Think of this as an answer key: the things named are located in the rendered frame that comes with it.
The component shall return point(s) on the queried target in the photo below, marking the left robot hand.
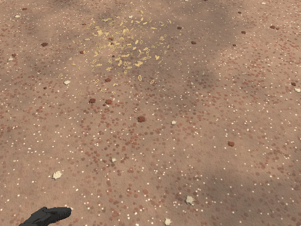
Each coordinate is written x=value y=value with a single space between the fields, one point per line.
x=46 y=216

